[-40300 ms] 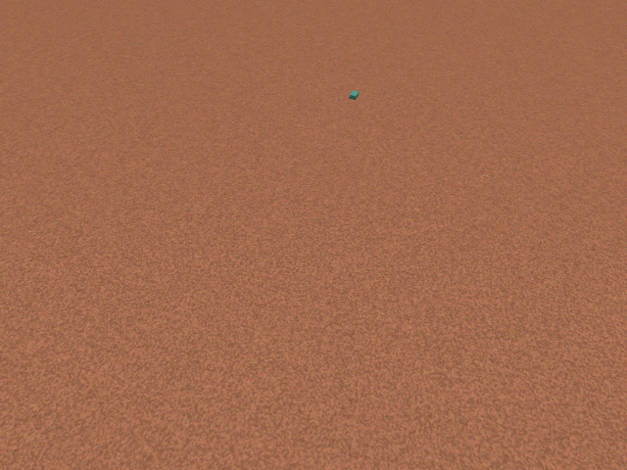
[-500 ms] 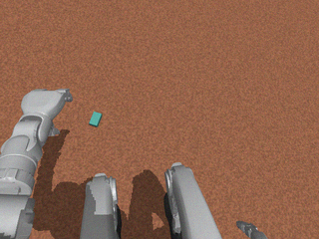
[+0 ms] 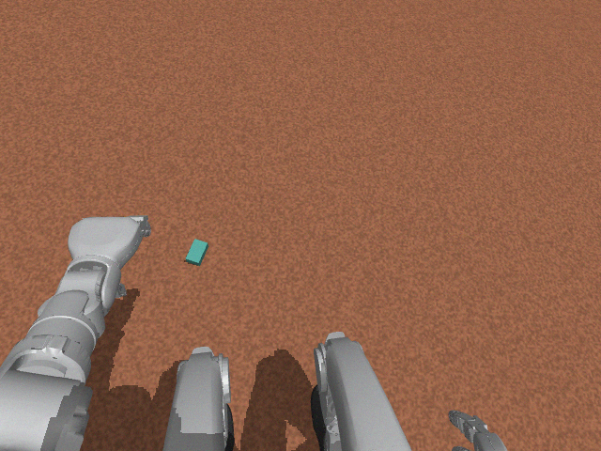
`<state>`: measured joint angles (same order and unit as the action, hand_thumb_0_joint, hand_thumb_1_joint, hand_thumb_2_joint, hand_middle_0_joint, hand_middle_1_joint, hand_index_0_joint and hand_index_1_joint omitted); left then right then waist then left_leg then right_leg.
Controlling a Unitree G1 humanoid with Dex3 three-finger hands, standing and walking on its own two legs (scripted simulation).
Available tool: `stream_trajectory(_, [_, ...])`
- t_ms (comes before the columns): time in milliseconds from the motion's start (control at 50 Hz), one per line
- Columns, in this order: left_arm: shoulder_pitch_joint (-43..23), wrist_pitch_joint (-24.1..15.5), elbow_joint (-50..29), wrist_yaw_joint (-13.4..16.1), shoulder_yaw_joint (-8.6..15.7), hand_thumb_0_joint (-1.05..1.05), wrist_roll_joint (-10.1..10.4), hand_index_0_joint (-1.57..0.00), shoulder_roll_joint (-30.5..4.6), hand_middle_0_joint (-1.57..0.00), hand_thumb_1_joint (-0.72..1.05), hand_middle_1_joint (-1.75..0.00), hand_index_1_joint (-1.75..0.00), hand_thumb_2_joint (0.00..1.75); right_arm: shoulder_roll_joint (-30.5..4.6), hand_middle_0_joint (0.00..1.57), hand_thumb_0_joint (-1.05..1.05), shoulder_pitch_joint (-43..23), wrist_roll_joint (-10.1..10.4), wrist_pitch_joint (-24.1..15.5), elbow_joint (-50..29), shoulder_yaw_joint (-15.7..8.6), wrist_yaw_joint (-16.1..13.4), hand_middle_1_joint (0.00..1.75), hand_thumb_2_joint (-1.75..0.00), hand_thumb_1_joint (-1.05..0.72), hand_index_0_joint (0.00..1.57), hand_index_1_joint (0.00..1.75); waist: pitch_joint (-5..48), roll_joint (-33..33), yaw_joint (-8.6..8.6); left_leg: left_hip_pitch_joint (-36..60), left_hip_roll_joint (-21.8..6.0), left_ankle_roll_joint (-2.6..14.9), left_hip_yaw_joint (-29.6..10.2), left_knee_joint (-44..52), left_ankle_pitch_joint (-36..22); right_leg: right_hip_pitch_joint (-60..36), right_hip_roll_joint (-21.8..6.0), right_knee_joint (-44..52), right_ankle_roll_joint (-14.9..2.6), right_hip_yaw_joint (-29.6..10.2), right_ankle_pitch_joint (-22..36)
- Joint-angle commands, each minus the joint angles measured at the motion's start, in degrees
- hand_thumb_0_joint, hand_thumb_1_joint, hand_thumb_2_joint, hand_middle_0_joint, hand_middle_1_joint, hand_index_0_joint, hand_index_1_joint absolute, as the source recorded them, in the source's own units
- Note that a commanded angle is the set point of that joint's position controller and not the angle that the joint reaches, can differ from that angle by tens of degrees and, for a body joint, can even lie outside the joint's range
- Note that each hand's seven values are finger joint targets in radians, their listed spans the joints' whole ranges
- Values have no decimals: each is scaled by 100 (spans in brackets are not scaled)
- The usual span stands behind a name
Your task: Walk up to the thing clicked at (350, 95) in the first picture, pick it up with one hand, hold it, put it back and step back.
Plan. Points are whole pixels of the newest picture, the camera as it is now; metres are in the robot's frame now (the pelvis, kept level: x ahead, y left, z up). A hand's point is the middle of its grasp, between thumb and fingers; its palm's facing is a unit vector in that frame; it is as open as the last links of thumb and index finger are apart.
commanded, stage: withdraw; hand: left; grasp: from above
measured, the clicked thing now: (197, 252) +0.59 +0.17 -0.55
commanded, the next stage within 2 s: home in 0.26 s
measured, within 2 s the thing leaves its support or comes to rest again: neither
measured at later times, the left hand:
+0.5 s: hand (136, 242) +0.47 +0.22 -0.17, palm faces -0.45 +0.00 -0.89, open 10.2 cm
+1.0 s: hand (131, 243) +0.46 +0.22 -0.15, palm faces -0.42 +0.03 -0.91, open 10.0 cm
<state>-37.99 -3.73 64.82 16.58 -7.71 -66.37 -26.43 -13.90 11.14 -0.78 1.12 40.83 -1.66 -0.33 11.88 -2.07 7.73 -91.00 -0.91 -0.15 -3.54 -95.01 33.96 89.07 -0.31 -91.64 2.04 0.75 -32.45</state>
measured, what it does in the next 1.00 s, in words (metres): stands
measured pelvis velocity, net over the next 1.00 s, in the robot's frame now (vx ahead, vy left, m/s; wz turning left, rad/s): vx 0.01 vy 0.00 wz -0.02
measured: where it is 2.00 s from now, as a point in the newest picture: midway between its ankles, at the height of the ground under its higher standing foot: outside the picture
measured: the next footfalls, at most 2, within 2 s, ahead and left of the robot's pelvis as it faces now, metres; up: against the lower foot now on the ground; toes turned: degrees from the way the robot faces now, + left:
none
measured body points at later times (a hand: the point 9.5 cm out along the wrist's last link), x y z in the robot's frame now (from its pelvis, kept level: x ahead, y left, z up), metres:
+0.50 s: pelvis +0.00 +0.00 -0.05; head +0.19 +0.02 +0.35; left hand +0.48 +0.21 -0.12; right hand +0.03 -0.28 -0.17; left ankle +0.07 +0.12 -0.52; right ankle +0.08 -0.14 -0.52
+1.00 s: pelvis +0.01 +0.00 -0.03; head +0.19 +0.03 +0.37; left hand +0.47 +0.21 -0.10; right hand +0.07 -0.28 -0.16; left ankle +0.07 +0.12 -0.52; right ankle +0.08 -0.14 -0.52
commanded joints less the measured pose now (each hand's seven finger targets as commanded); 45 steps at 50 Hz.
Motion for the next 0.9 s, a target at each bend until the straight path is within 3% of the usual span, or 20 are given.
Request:
stream_trajectory(0, [-2081,115,-384,356,242,0,-91,-64,-899,-62,13,-51,-49,45,-1055,20,0,655,-69,-198,-186,-392,-66,30,-90,-92,20,30,2299,-441,220,1525,163,158,161,936,-156,-761,196,941,-407,157,313])
stream_trajectory(40, [-2453,146,-949,399,498,0,-49,-63,-1380,-60,13,-54,-51,45,-1115,20,0,732,-68,-232,-220,-424,-67,30,-90,-92,20,30,3135,-721,79,1836,169,125,171,935,-397,-1075,176,857,-401,130,515])
stream_trajectory(80, [-2401,269,-932,372,482,0,1,-60,-1355,-64,-2,-42,-46,56,-1083,20,0,781,-62,-215,-270,-421,-90,30,-91,-92,20,30,3533,-769,109,2026,163,118,215,919,-573,-1262,197,864,-381,135,727])
stream_trajectory(160, [-2753,413,-666,257,577,0,138,-65,-1591,-65,8,-47,-46,46,-1092,20,0,871,-55,-174,-181,-391,-151,30,-90,-92,20,30,3133,-558,243,1609,134,153,169,872,-245,-1016,207,863,-366,153,491])
stream_trajectory(180, [-2819,412,-633,197,611,0,190,-61,-1671,-65,0,-41,-46,54,-1108,20,0,895,-59,-182,-193,-390,-149,30,-91,-93,20,30,3125,-509,285,1509,137,175,180,826,-147,-1039,198,878,-357,144,391])
stream_trajectory(260, [-2700,326,-592,-15,585,0,202,-61,-1672,-65,0,-42,-46,54,-1097,20,0,935,-40,-165,-260,-377,-108,30,-91,-93,20,30,3227,-439,207,1246,162,200,236,675,-15,-1081,227,778,-370,123,193])
stream_trajectory(320, [-2760,203,-312,-135,461,0,212,-61,-1522,-64,-3,-43,-46,55,-1083,20,0,962,-52,-168,-221,-322,-68,30,-91,-93,20,30,2796,-349,389,882,151,206,187,525,55,-775,231,630,-377,176,138])
stream_trajectory(340, [-2641,170,-12,-175,350,0,196,-53,-1282,-56,5,-51,-54,63,-1073,20,0,967,-55,-166,-181,-310,-49,30,-90,-89,20,30,2472,-326,460,699,152,205,172,447,37,-501,218,546,-379,201,181])
stream_trajectory(360, [-2784,112,-69,-197,394,0,199,-61,-1404,-59,7,-53,-52,55,-1105,20,0,995,-52,-177,-190,-340,-38,30,-90,-92,20,30,2507,-253,462,581,152,228,169,377,66,-475,243,508,-384,209,142])
stream_trajectory(380, [-2846,60,-127,-195,462,0,177,-53,-1549,-51,15,-61,-60,63,-1124,20,0,1029,-66,-174,-189,-339,-22,30,-90,-89,20,30,2560,-283,431,621,145,223,153,323,13,-409,231,440,-386,219,180])
stream_trajectory(400, [-2976,5,-302,-213,501,0,204,-60,-1603,-58,7,-56,-53,55,-1121,20,0,1054,-68,-171,-210,-347,-1,30,-90,-92,20,30,2727,-408,410,710,143,208,151,306,-27,-401,233,389,-394,222,202])
stream_trajectory(420, [-3051,-24,-428,-217,556,0,185,-52,-1723,-50,15,-64,-61,63,-1151,20,0,1077,-67,-166,-224,-349,20,30,-90,-89,20,30,2913,-604,384,760,159,190,182,292,-155,-501,229,314,-399,212,327])
stream_trajectory(440, [-2777,-6,-408,-215,637,0,185,-60,-1752,-58,7,-56,-54,55,-1202,20,0,1097,-62,-161,-297,-381,40,30,-90,-92,20,30,3255,-719,230,1017,167,154,174,328,-349,-568,211,243,-411,215,480])
stream_trajectory(500, [-3151,17,-1443,-159,888,0,181,-52,-2153,-49,15,-65,-63,63,-1243,20,0,1202,-42,-75,-445,-431,58,30,-90,-89,20,30,4496,-1402,38,2154,130,51,95,447,-1104,-754,203,133,-441,266,1015])
stream_trajectory(520, [-2950,62,-1468,-164,836,0,231,-60,-1976,-57,22,-60,-56,55,-1217,20,0,1224,-34,-43,-464,-442,57,30,-91,-93,20,30,4481,-1411,72,2315,127,39,77,476,-1215,-744,193,161,-435,287,1083])
stream_trajectory(560, [-2774,182,-1461,-177,857,0,269,-60,-1925,-63,6,-45,-49,56,-1195,20,0,1321,-44,26,-387,-405,52,30,-91,-93,20,30,4081,-1256,150,2383,98,38,-20,604,-1327,-655,177,267,-417,325,1139])
stream_trajectory(620, [-2796,254,-1471,-275,679,0,276,-58,-1629,-62,-8,-46,-51,59,-1094,20,0,1378,-44,89,-342,-409,44,30,-91,-93,20,30,3934,-985,317,2313,74,118,35,541,-1403,-840,206,450,-385,309,1226])
stream_trajectory(720, [-2521,127,-752,-315,348,0,173,-49,-1187,-51,11,-61,-60,67,-1054,20,0,1288,-73,79,-201,-369,85,30,-90,-89,20,30,2759,-468,480,1287,93,206,130,298,-1002,-636,226,484,-377,264,1020])
stream_trajectory(740, [-2436,73,-742,-314,429,0,144,-57,-1294,-59,5,-53,-52,59,-1096,20,0,1256,-87,62,-205,-378,108,30,-90,-92,20,30,2886,-467,392,1393,97,186,90,312,-1086,-624,213,427,-393,286,1026])
stream_trajectory(880, [-2064,-187,-1206,-283,718,0,-60,-49,-1656,-51,16,-61,-60,67,-1132,20,0,1143,-113,115,-441,-404,221,30,-90,-89,20,30,3487,-1011,89,2006,121,94,105,486,-1564,-831,203,374,-412,278,1266])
